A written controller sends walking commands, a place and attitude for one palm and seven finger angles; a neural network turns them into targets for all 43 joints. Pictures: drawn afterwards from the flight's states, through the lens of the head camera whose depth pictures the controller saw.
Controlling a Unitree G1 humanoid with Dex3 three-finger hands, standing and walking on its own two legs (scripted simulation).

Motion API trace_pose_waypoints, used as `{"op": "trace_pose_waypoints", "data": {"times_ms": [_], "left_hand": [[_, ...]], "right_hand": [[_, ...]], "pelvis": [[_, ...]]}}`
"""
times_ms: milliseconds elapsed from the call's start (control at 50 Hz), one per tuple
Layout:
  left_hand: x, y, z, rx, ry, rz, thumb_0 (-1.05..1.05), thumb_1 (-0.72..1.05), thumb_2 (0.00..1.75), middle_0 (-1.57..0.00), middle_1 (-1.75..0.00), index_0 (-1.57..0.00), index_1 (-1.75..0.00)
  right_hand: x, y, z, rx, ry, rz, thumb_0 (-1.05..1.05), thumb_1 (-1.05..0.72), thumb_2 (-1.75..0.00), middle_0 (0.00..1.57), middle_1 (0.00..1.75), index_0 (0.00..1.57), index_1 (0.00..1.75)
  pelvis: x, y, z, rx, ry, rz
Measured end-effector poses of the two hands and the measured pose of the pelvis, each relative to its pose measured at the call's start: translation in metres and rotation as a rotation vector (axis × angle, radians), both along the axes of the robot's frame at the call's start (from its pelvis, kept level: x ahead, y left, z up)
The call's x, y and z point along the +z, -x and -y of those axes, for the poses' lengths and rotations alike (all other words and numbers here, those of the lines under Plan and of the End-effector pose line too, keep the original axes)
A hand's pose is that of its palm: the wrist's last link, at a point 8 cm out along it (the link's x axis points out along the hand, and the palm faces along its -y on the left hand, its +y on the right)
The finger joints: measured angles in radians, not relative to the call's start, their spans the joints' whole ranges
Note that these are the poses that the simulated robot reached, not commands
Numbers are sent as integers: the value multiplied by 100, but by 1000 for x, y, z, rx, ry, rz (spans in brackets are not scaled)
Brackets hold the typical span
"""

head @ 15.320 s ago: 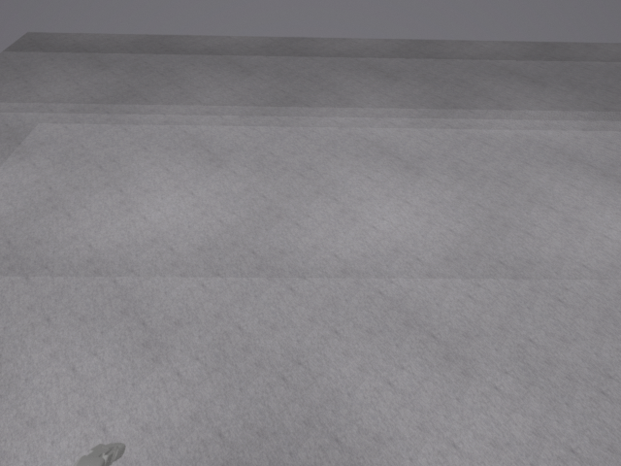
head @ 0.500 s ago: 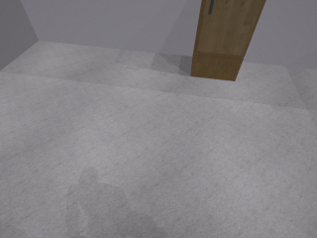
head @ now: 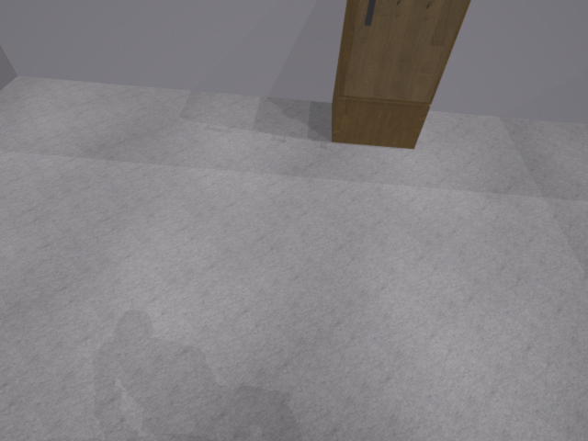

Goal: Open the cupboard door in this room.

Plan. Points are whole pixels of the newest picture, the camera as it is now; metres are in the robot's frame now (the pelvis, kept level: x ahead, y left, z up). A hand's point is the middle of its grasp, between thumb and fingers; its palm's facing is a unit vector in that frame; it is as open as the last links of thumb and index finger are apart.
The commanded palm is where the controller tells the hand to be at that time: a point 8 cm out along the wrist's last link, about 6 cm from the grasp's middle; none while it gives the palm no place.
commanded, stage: turn or walk to find it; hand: left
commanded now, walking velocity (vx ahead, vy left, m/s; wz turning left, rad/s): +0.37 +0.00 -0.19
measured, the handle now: (370, 4) +1.69 -0.19 -0.03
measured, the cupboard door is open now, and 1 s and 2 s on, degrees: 0 0 0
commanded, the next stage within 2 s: stand and wait in 0.70 s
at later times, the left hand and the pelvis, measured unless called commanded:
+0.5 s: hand (266, 332) +0.32 +0.07 -0.15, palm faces -0.11 -0.98 -0.18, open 7.3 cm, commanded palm none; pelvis +0.19 -0.07 +0.00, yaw -3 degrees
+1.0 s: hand (215, 371) +0.26 +0.15 -0.18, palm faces +0.15 -0.97 -0.19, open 7.4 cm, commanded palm none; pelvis +0.27 -0.04 +0.00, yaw +5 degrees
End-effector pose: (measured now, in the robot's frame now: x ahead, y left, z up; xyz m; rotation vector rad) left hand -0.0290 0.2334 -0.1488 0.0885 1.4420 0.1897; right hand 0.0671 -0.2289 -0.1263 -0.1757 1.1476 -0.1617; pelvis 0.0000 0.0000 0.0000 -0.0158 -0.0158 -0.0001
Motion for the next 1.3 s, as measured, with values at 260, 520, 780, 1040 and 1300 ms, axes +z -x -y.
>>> {"op": "trace_pose_waypoints", "data": {"times_ms": [260,520,780,1040,1300], "left_hand": [[30,-248,16,-228,-37,271,0,91,90,-19,-30,-19,-30],[24,-346,111,-213,0,328,-1,91,90,-20,-30,-20,-30],[12,-320,58,-10,-57,221,-2,92,90,-20,-30,-20,-30],[6,-275,34,56,-17,16,0,91,90,-20,-30,-20,-30],[15,-349,77,-53,-37,102,0,91,90,-20,-30,-20,-30]], "right_hand": [[-1,85,-6,-225,-75,-403,0,-92,-90,19,30,20,30],[-24,-37,46,-200,-139,-434,1,-91,-90,20,30,20,30],[1,-284,79,85,19,-33,1,-92,-90,19,30,19,30],[9,-329,27,161,10,1,0,-91,-90,19,30,20,30],[-25,-242,93,-55,-29,-226,0,-93,-90,20,30,20,30]], "pelvis": [[8,-94,16,-76,-39,-31],[1,-193,76,-37,-37,-9],[1,-246,65,78,7,-3],[7,-276,38,83,7,4],[-2,-314,76,3,-34,18]]}}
